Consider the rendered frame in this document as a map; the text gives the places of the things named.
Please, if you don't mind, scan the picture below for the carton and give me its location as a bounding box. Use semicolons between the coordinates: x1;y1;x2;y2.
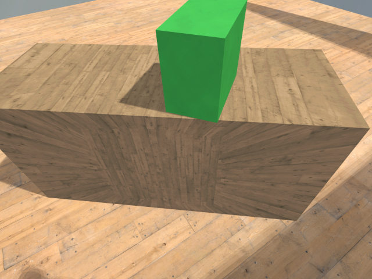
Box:
156;0;247;123

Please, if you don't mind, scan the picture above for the pedestal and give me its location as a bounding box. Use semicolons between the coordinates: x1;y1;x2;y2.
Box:
0;43;370;221

